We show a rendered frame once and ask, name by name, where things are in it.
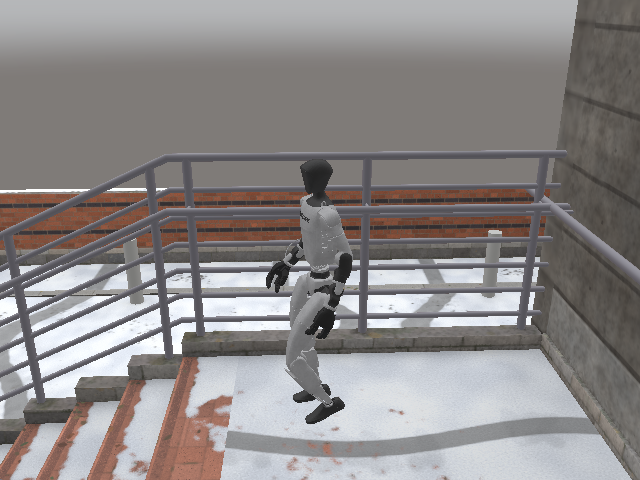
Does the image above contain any robot left forearm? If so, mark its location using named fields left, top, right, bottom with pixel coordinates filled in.
left=323, top=253, right=352, bottom=311

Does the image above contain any robot left upper arm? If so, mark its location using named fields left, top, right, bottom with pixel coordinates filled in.
left=318, top=207, right=353, bottom=266

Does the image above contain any right robot hand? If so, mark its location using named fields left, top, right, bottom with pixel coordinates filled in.
left=266, top=260, right=291, bottom=293

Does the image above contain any robot torso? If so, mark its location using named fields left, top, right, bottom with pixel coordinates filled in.
left=300, top=193, right=337, bottom=296

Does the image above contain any robot right forearm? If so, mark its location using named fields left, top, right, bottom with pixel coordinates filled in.
left=283, top=238, right=304, bottom=267

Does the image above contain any left robot foot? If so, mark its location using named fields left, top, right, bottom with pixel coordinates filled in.
left=305, top=397, right=345, bottom=424

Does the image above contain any robot right upper arm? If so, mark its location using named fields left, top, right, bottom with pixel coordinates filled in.
left=300, top=194, right=313, bottom=206

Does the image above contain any left robot hand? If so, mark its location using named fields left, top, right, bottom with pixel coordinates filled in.
left=305, top=307, right=336, bottom=339

